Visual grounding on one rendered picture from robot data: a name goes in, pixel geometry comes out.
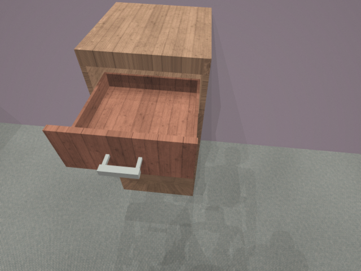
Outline handle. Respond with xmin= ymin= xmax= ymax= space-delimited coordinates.
xmin=97 ymin=154 xmax=143 ymax=179

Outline drawer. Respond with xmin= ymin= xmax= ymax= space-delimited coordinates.
xmin=42 ymin=72 xmax=200 ymax=179

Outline cabinet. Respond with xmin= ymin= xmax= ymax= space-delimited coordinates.
xmin=74 ymin=2 xmax=212 ymax=196

